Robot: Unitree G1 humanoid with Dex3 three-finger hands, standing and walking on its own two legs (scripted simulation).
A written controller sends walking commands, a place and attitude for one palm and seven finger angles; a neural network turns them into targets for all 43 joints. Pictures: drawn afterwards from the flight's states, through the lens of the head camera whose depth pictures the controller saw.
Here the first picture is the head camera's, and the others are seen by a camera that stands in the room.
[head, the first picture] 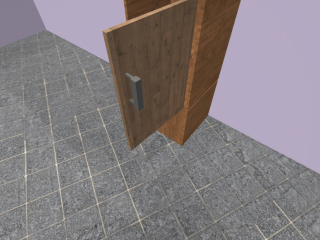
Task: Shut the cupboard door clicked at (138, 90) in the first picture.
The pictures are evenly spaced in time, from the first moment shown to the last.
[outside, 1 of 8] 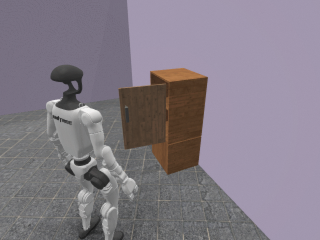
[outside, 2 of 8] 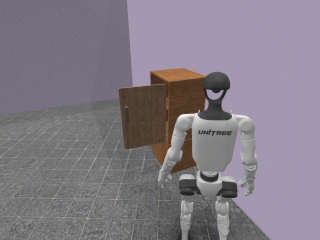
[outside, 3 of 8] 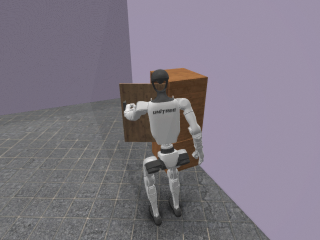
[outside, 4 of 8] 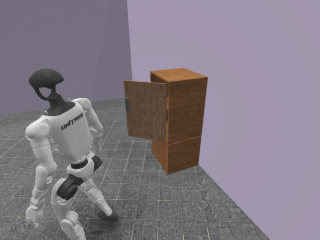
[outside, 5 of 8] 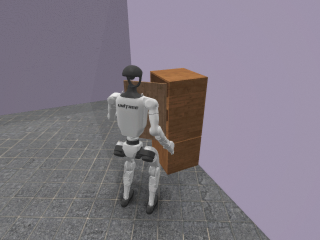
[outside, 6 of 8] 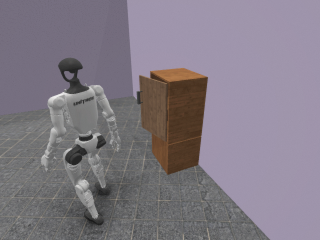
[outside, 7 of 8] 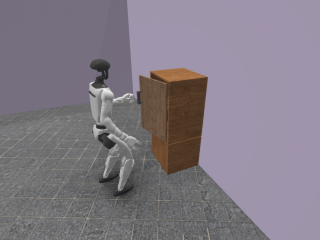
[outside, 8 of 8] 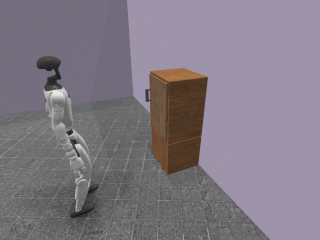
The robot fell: no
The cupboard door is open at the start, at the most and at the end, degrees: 84 84 0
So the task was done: yes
